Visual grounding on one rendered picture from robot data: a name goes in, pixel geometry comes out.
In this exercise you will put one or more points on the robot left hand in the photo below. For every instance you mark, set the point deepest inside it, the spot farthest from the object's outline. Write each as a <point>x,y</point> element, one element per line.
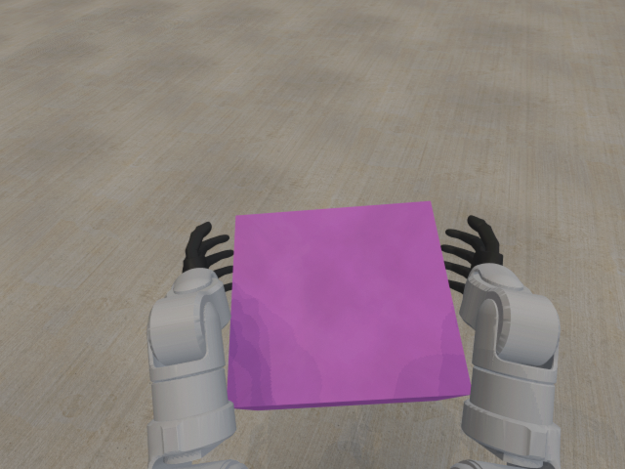
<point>196,250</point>

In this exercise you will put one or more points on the robot right forearm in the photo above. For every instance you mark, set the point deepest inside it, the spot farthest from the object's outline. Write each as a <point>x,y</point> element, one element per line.
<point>516,350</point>

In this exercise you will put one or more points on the robot left forearm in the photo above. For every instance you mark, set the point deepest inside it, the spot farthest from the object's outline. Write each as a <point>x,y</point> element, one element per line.
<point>191,411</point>

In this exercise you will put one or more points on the robot right hand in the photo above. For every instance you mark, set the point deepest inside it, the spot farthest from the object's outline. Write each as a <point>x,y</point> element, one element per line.
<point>487,250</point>

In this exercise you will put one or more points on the carton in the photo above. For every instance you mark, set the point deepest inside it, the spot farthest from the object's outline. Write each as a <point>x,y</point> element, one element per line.
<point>342,306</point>

